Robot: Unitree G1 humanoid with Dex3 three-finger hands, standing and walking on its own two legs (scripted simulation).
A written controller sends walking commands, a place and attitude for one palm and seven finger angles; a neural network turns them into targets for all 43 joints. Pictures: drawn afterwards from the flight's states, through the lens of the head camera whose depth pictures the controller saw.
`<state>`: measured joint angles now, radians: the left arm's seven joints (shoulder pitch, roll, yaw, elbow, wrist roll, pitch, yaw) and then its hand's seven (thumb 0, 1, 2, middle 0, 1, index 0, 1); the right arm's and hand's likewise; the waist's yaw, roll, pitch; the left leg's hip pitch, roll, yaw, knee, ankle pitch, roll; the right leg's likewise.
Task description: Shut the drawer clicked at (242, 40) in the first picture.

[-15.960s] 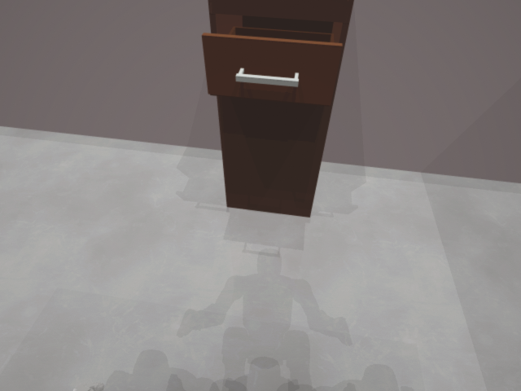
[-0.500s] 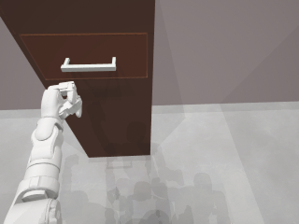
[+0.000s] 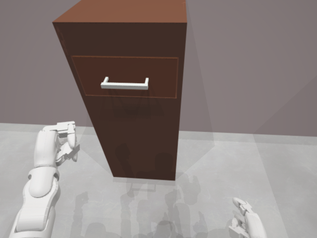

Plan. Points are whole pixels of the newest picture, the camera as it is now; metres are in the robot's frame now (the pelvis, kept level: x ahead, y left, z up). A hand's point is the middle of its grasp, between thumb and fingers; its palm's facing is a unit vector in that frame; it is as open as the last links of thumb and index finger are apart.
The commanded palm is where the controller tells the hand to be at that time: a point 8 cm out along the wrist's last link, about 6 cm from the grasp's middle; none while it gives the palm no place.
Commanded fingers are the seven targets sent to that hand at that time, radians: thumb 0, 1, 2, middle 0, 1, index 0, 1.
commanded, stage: draw the hand back to the body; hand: left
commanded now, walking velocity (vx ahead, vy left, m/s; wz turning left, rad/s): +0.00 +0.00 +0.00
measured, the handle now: (125, 82) +0.63 +0.20 +0.05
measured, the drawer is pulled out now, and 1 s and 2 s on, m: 0.00 0.00 0.00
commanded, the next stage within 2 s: step back with the hand held close in 0.54 s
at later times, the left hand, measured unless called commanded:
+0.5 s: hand (30, 182) +0.17 +0.25 +0.16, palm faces +0.44 -0.81 -0.39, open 3.3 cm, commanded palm +0.13 +0.29 +0.17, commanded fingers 0.00 0.90 0.90 -1.40 -1.60 -1.40 -1.60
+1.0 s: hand (35, 179) +0.18 +0.26 +0.14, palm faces +0.27 -0.82 -0.50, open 3.3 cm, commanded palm +0.12 +0.31 +0.17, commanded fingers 0.00 0.90 0.90 -1.40 -1.60 -1.40 -1.60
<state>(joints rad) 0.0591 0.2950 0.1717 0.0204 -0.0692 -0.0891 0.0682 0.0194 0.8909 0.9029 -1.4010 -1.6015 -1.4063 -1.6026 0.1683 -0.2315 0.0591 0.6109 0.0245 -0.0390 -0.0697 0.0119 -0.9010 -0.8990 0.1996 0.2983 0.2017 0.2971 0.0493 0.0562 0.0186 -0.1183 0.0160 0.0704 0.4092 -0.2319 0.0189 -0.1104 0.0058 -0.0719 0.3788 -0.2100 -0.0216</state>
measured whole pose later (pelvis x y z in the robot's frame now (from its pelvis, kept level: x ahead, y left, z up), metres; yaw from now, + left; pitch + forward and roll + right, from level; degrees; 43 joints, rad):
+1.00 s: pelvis -0.02 +0.03 +0.00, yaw -1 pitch +1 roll -1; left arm 0.63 0.39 0.34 -0.53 -0.04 -0.17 0.10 0.02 0.88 0.90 -1.40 -1.60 -1.41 -1.60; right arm 0.18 -0.24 -0.01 0.56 0.00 0.00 -0.07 0.01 -0.90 -0.90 0.20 0.30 0.20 0.30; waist 0.00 0.04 0.04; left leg -0.25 -0.01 0.10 0.45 -0.22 0.06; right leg -0.24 -0.02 -0.05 0.41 -0.18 0.02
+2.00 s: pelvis -0.18 +0.02 -0.02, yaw -2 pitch -2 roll -3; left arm 0.70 0.49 0.41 -0.65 -0.09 -0.30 0.11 0.01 0.88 0.90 -1.41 -1.60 -1.41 -1.60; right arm 0.23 -0.21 0.01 0.62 0.01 -0.07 -0.08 0.01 -0.90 -0.90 0.20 0.30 0.20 0.30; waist -0.01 0.03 -0.05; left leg -0.51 0.02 -0.01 0.58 -0.15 -0.01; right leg -0.07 0.07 -0.04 0.52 -0.43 -0.03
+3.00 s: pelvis -0.24 +0.09 -0.01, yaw -2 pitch -1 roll -1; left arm 0.65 0.34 0.35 -0.48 -0.04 -0.19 0.15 0.01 0.89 0.90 -1.40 -1.60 -1.41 -1.60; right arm 0.25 -0.22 0.01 0.66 0.01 -0.10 -0.09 0.01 -0.90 -0.90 0.20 0.30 0.20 0.30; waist 0.01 0.03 -0.02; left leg -0.31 -0.02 0.02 0.50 -0.18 0.04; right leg -0.16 0.03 -0.05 0.46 -0.29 -0.02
